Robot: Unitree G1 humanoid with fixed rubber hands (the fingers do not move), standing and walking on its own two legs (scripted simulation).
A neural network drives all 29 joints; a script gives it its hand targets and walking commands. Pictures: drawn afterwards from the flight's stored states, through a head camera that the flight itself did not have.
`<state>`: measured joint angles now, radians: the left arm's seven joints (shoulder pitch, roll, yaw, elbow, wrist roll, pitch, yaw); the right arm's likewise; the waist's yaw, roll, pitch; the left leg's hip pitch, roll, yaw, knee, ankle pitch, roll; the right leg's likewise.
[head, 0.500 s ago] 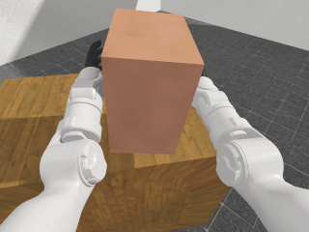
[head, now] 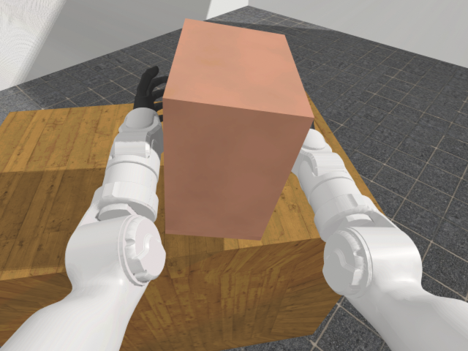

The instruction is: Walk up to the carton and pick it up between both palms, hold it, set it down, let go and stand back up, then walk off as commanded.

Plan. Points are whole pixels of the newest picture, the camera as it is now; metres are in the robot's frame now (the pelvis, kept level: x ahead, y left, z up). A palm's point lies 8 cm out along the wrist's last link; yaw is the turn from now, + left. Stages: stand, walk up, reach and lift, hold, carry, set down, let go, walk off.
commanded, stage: set down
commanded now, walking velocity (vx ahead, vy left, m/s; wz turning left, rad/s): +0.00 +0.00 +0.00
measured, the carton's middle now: (224, 134) +0.44 +0.03 +0.17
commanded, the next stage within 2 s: none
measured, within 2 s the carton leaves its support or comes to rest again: rests again in 0.84 s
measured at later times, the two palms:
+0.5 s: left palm (147, 129) +0.44 +0.16 +0.18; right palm (297, 145) +0.43 -0.09 +0.15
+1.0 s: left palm (148, 146) +0.44 +0.17 +0.15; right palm (296, 153) +0.43 -0.09 +0.13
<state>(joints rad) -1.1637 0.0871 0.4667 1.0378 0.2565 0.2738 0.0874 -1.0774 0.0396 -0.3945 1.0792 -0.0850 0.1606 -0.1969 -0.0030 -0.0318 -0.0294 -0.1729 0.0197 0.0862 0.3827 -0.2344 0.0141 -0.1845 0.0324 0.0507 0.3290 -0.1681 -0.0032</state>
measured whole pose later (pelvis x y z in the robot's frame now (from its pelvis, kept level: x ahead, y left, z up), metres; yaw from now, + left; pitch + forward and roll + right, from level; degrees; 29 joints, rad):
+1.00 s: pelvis +0.00 +0.00 +0.00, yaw +0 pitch +1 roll -1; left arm -1.05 0.03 0.54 1.04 0.33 0.16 0.05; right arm -0.96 0.11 -0.54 0.98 -0.27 0.07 -0.13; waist 0.03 -0.03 0.00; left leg -0.17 0.02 0.09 0.38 -0.23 0.01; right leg -0.18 0.03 0.05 0.33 -0.17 0.00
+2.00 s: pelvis +0.00 +0.00 +0.00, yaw +0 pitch +1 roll -1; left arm -1.04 0.02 0.51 1.04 0.32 0.13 0.11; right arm -0.96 0.08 -0.50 1.04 -0.29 0.00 -0.12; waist 0.04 -0.03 0.02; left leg -0.17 0.02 0.09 0.38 -0.24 0.01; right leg -0.18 0.03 0.05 0.33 -0.17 0.00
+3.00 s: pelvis -0.07 -0.01 +0.00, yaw +0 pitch -4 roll +0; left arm -0.59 0.08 0.23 0.52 0.03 0.46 0.12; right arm -0.58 -0.07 0.00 0.56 0.21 0.26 -0.23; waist 0.05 -0.02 0.02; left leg -0.17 0.02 0.09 0.38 -0.14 0.01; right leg -0.18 0.03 0.05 0.33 -0.07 0.00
